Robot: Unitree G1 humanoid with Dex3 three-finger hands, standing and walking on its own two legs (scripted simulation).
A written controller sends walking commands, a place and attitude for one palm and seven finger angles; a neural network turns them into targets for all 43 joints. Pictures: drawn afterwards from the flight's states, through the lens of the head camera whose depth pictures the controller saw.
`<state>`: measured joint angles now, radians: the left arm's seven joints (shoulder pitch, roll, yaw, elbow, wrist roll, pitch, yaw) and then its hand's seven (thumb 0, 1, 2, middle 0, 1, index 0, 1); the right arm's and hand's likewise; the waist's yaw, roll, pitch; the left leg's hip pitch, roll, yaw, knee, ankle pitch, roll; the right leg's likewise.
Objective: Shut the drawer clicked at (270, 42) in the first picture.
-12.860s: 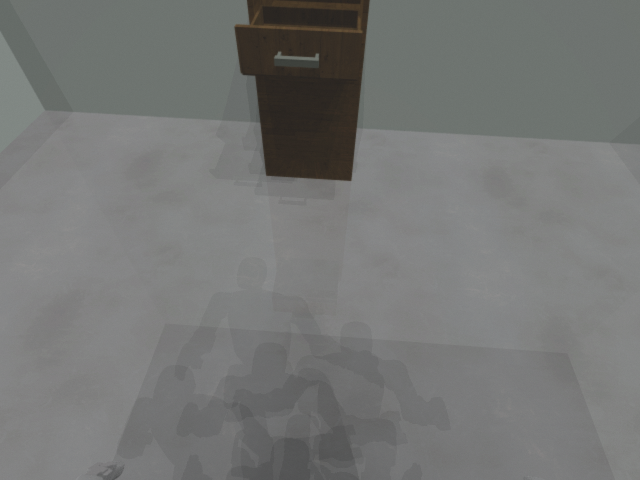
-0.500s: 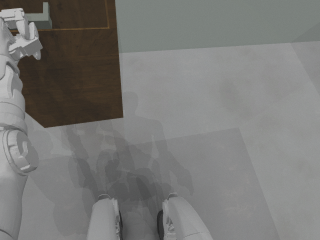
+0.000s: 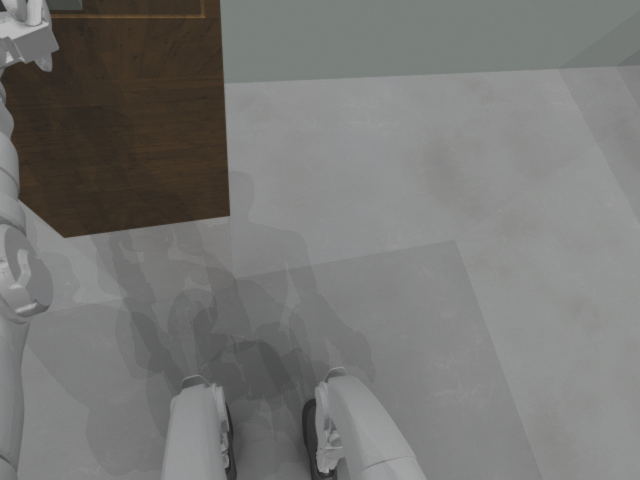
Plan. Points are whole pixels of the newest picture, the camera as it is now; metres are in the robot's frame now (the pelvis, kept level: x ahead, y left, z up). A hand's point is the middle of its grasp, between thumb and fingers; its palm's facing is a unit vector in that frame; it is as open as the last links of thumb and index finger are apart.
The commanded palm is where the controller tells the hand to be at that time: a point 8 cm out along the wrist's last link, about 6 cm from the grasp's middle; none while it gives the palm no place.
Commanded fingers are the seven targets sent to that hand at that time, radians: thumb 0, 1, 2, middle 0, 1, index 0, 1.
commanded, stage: pull the fist back off the drawer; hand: left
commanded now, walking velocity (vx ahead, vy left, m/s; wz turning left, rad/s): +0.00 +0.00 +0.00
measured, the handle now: out of the picture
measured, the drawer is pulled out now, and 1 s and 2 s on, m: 0.00 0.00 0.00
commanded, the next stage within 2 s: draw the hand back to the body in 0.56 s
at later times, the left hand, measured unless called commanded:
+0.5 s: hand (51, 31) +0.58 +0.21 +0.09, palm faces +0.12 -0.99 -0.01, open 3.2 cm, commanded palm +0.55 +0.23 +0.09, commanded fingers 0.00 0.90 0.90 -1.40 -1.60 -1.40 -1.60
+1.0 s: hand out of the picture +0.49 +0.22 +0.15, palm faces +0.14 -0.99 -0.04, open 3.3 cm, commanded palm +0.44 +0.26 +0.16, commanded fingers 0.00 0.90 0.90 -1.40 -1.60 -1.40 -1.60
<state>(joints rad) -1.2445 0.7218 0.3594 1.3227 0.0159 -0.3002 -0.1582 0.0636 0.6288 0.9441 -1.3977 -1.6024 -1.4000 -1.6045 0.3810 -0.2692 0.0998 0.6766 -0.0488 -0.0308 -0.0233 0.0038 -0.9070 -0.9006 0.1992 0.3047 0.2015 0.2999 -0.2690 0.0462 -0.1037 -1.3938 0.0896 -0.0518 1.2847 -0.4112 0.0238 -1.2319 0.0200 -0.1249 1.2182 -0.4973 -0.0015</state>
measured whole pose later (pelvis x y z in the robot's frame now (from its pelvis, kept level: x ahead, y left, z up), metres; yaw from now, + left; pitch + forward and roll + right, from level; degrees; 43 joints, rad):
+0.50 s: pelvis +0.02 +0.00 +0.01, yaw +0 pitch +28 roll -6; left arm -1.08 0.60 0.43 1.17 -0.01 -0.32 -0.13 0.03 0.79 0.91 -1.40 -1.60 -1.40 -1.60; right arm 0.39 -0.26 0.07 0.64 -0.05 0.02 0.02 0.00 -0.91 -0.90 0.20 0.30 0.20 0.30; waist -0.23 0.05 -0.10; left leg -1.30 0.10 -0.02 1.24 -0.43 0.02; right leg -1.16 0.03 -0.09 1.17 -0.51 0.00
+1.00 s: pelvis +0.08 -0.01 +0.08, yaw +2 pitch +18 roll -3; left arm -0.41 0.35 0.34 0.60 -0.19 -0.29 -0.16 0.02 0.89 0.90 -1.40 -1.60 -1.40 -1.60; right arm 0.34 -0.25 0.01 0.58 0.04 0.07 0.01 0.01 -0.91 -0.90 0.20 0.30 0.20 0.30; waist -0.10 0.04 -0.13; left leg -0.82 0.08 0.03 0.95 -0.43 0.00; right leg -0.70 0.02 -0.06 0.88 -0.49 0.00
